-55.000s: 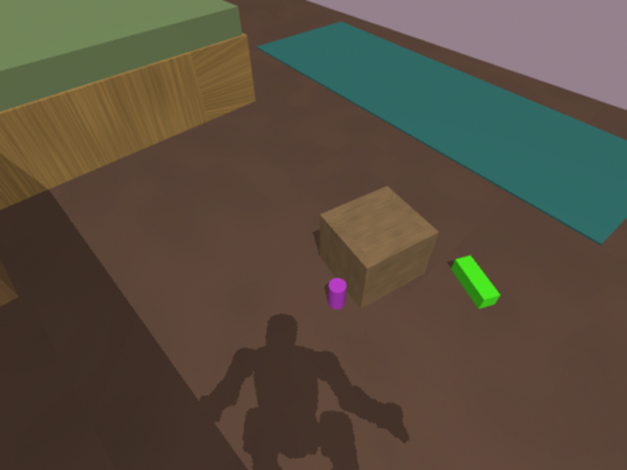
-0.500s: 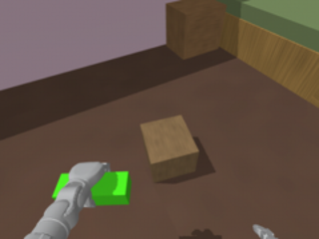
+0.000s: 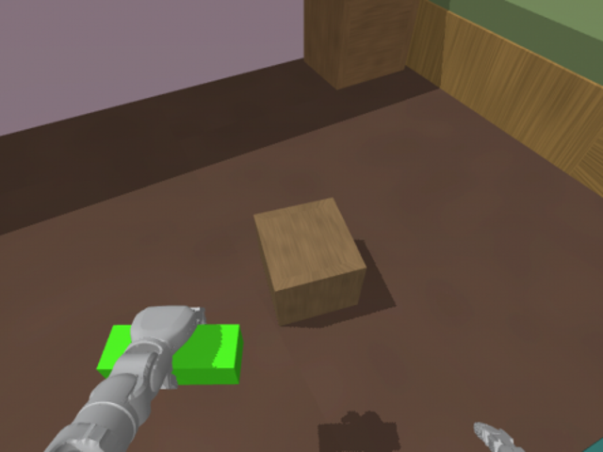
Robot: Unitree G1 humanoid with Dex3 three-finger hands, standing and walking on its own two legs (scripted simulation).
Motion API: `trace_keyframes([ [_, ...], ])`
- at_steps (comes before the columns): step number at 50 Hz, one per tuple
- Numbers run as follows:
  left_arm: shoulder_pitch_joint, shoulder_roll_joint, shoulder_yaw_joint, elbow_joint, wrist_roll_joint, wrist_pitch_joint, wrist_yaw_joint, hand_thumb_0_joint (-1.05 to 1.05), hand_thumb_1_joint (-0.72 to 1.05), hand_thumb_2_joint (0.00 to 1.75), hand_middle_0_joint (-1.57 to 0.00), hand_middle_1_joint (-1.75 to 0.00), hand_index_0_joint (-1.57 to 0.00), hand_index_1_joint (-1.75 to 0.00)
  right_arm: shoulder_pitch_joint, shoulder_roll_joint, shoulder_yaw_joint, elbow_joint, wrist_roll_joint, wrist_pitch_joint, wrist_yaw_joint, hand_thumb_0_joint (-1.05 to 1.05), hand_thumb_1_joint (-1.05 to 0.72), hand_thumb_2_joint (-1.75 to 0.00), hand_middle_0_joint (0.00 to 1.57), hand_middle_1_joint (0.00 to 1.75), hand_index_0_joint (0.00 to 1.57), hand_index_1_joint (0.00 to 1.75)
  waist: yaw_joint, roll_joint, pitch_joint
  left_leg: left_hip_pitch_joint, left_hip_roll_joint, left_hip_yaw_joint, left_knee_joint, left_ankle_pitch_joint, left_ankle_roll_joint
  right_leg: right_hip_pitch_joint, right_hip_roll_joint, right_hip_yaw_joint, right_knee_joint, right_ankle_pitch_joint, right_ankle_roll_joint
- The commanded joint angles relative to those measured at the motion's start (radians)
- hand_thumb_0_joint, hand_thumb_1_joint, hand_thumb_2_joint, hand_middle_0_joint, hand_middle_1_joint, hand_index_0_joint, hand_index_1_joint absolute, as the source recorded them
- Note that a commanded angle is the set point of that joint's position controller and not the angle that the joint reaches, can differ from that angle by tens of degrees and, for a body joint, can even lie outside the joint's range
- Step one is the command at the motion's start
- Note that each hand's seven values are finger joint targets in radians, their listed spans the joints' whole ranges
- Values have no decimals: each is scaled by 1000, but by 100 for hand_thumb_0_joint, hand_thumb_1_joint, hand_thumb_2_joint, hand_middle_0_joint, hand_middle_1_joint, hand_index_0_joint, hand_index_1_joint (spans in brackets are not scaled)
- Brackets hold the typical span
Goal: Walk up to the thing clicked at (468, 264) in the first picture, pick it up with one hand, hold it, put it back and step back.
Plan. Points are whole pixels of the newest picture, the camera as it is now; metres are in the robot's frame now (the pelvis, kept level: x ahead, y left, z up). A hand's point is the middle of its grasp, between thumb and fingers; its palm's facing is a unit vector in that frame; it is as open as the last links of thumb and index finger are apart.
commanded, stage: crouch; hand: left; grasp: from above
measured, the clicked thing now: (176, 354) +0.30 +0.22 -0.12
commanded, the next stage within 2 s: lower in 1.56 s
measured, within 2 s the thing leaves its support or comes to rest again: neither
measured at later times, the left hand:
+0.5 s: hand (211, 359) +0.37 +0.22 -0.34, palm faces -0.46 +0.03 -0.89, open 10.3 cm
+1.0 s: hand (228, 365) +0.41 +0.22 -0.51, palm faces -0.47 -0.02 -0.88, open 10.3 cm
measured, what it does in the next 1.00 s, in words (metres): lowers itself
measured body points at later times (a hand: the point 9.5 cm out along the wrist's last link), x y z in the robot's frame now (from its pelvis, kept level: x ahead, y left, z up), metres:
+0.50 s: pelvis -0.05 +0.01 -0.20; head +0.13 +0.02 +0.21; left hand +0.39 +0.22 -0.29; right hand -0.03 -0.27 -0.32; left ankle +0.03 +0.11 -0.73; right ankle +0.01 -0.12 -0.73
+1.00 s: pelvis -0.05 +0.00 -0.33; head +0.19 +0.04 +0.05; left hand +0.43 +0.22 -0.46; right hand +0.00 -0.28 -0.44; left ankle +0.03 +0.11 -0.73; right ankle +0.01 -0.12 -0.73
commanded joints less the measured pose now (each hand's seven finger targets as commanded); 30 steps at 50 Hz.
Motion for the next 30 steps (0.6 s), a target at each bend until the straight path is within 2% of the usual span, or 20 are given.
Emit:
trace_keyframes([
  [1,-468,148,77,-56,52,-23,147,0,50,100,-84,-92,-86,-90,68,-163,-64,-46,-24,-38,9,0,-88,-89,20,30,20,30,-61,22,-323,41,1,2,160,138,-12,-215,12,-22,105,130,-23],
  [4,-515,198,126,20,99,-42,210,0,48,96,-83,-89,-85,-87,107,-174,-79,-40,-38,-53,20,0,-88,-89,20,30,20,30,-58,71,-407,-126,1,2,323,104,-12,-369,14,-25,266,93,-31],
  [6,-624,193,125,1,112,-48,248,0,49,97,-83,-91,-86,-89,130,-179,-84,-46,-46,-61,19,0,-89,-89,20,30,20,30,-73,127,-504,-167,6,-9,394,69,-17,-480,19,-32,356,63,-37],
  [7,-642,191,127,34,119,-40,263,0,49,96,-84,-91,-86,-89,136,-184,-85,-47,-48,-62,15,0,-89,-89,20,30,20,30,-81,139,-519,-202,9,-18,423,48,-17,-530,20,-37,393,47,-38],
  [8,-676,221,147,37,122,-34,277,0,49,97,-85,-90,-87,-88,145,-186,-84,-45,-49,-63,11,0,-89,-89,20,30,20,30,-78,131,-550,-245,9,-24,451,40,-13,-552,22,-41,427,45,-38],
  [10,-692,239,164,101,115,-21,295,0,53,100,-89,-88,-90,-87,151,-190,-83,-39,-54,-69,5,0,-89,-89,20,30,20,30,-79,116,-579,-338,11,-32,512,-8,-9,-624,25,-48,495,8,-40],
  [12,-692,222,155,160,101,-12,295,0,53,101,-89,-89,-90,-88,163,-188,-79,-36,-62,-81,0,0,-89,-89,20,30,20,30,-91,84,-610,-439,9,-42,578,-43,-4,-686,23,-53,564,-25,-41],
  [13,-693,244,168,169,101,-10,293,0,54,103,-89,-91,-90,-90,168,-193,-82,-31,-65,-84,-1,0,-88,-89,20,30,20,30,-90,102,-646,-471,9,-39,621,-38,-2,-729,22,-52,603,-25,-42],
  [14,-718,291,196,145,98,-11,294,0,54,101,-88,-91,-90,-90,169,-199,-84,-33,-69,-88,-3,0,-88,-89,20,30,20,30,-74,134,-689,-497,5,-41,649,-44,-5,-750,23,-53,642,-34,-45],
  [15,-703,273,189,157,93,-5,290,0,57,101,-91,-92,-93,-90,170,-191,-81,-38,-71,-90,-4,0,-89,-89,20,30,20,30,-81,145,-723,-523,4,-37,679,-42,-2,-768,19,-53,669,-30,-46],
  [16,-672,238,168,198,92,2,281,0,58,102,-92,-92,-93,-91,176,-187,-79,-38,-73,-91,-3,0,-89,-89,20,30,20,30,-94,115,-712,-568,2,-36,700,-67,1,-786,18,-58,686,-48,-45],
  [19,-746,283,192,185,79,2,266,0,57,104,-93,-91,-94,-91,181,-190,-81,-27,-80,-100,-3,0,-89,-89,20,30,20,30,-105,129,-753,-666,-1,-33,778,-121,8,-864,19,-59,750,-87,-45],
  [20,-762,329,212,173,86,-3,263,0,55,104,-92,-92,-92,-91,184,-197,-82,-35,-80,-101,-3,0,-89,-90,20,30,20,30,-103,128,-785,-681,-3,-37,795,-156,8,-881,19,-62,771,-118,-47],
  [22,-780,313,205,207,87,-11,257,0,52,104,-89,-91,-89,-90,186,-200,-75,-28,-88,-104,0,0,-89,-89,20,30,20,30,-127,142,-732,-753,-1,-47,829,-231,6,-977,16,-67,813,-184,-48],
  [23,-811,341,220,198,86,-17,257,0,52,104,-89,-92,-90,-91,188,-203,-74,-27,-88,-109,2,0,-89,-90,20,30,20,30,-122,146,-759,-758,0,-53,846,-255,7,-1008,17,-72,834,-207,-50],
  [25,-844,364,233,211,95,-29,263,0,50,102,-87,-90,-89,-89,195,-212,-69,-23,-94,-117,7,0,-89,-90,20,30,20,30,-144,142,-778,-797,1,-66,889,-284,7,-1062,15,-78,877,-229,-49],
  [26,-852,351,227,209,99,-39,264,0,50,102,-87,-90,-89,-89,197,-209,-61,-19,-99,-122,13,0,-89,-89,20,30,20,30,-149,167,-786,-810,2,-77,904,-279,4,-1096,12,-83,910,-227,-51],
  [27,-887,391,248,192,103,-48,271,0,51,102,-89,-88,-90,-87,196,-210,-60,-16,-100,-124,14,0,-89,-90,20,30,20,30,-137,179,-826,-821,-1,-65,937,-272,8,-1109,17,-82,928,-223,-52],
  [29,-890,388,245,201,115,-64,279,0,53,102,-91,-88,-92,-88,206,-205,-51,-10,-107,-132,24,0,-89,-90,20,30,20,30,-157,172,-862,-853,-4,-54,997,-238,14,-1117,17,-83,952,-194,-46],
  [30,-890,409,259,219,123,-68,285,0,53,105,-91,-89,-91,-89,211,-214,-46,1,-112,-137,30,0,-89,-90,20,30,20,30,-157,174,-864,-860,-2,-64,1013,-221,10,-1143,12,-84,977,-184,-45],
])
